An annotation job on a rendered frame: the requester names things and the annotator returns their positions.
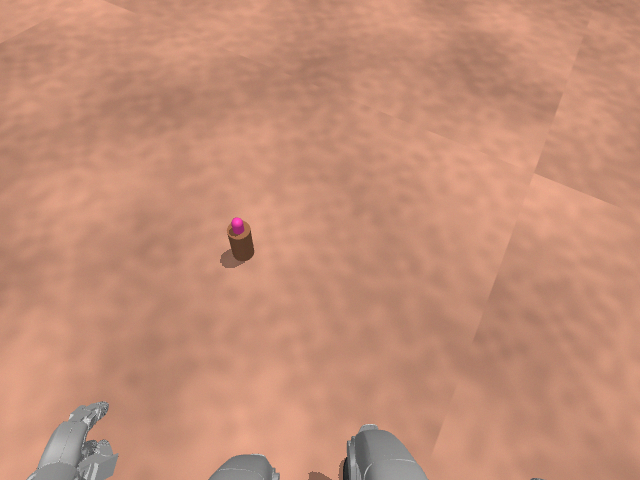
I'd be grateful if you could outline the left robot arm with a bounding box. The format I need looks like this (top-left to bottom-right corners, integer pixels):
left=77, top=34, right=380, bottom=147
left=26, top=463, right=80, bottom=480

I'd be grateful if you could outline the bottle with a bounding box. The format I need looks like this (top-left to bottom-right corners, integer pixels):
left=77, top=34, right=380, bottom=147
left=227, top=217, right=254, bottom=261

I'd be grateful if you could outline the left robot hand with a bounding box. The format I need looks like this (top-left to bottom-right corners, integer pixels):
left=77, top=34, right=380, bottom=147
left=37, top=401, right=119, bottom=480

